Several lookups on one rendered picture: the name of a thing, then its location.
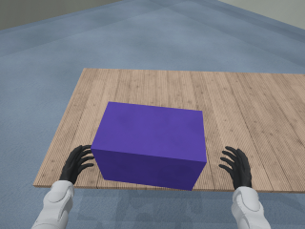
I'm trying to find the carton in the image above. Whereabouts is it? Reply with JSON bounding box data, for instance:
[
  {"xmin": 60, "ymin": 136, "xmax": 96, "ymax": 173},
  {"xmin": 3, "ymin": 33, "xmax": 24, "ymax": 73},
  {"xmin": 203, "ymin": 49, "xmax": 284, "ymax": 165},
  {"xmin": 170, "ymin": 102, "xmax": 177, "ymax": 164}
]
[{"xmin": 91, "ymin": 101, "xmax": 207, "ymax": 191}]

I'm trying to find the table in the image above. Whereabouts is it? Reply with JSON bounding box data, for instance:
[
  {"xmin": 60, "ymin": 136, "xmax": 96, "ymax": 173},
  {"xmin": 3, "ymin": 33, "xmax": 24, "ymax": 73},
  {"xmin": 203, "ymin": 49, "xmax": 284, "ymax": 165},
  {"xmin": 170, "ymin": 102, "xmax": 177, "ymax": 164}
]
[{"xmin": 32, "ymin": 68, "xmax": 305, "ymax": 194}]

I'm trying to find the left robot hand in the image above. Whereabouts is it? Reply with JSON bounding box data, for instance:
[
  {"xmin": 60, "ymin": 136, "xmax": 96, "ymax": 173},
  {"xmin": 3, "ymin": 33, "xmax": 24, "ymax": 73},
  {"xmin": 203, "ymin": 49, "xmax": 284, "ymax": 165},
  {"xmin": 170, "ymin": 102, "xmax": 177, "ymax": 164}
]
[{"xmin": 59, "ymin": 145, "xmax": 94, "ymax": 185}]

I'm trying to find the right robot forearm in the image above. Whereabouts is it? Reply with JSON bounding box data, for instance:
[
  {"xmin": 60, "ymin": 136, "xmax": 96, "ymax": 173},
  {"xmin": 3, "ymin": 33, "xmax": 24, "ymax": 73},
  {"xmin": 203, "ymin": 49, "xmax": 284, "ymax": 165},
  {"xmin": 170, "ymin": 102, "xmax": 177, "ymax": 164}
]
[{"xmin": 231, "ymin": 186, "xmax": 272, "ymax": 229}]

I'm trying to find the left robot forearm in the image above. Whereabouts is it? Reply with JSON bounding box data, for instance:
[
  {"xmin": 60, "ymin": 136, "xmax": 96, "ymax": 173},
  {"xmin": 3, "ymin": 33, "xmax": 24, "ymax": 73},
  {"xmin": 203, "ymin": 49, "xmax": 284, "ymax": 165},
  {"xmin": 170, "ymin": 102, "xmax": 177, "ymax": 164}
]
[{"xmin": 31, "ymin": 180, "xmax": 75, "ymax": 229}]

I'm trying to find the right robot hand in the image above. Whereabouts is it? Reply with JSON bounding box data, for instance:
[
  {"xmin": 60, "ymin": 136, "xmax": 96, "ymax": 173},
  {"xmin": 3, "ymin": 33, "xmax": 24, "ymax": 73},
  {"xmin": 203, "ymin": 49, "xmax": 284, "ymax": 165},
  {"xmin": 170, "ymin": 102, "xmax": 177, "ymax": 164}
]
[{"xmin": 218, "ymin": 146, "xmax": 253, "ymax": 190}]

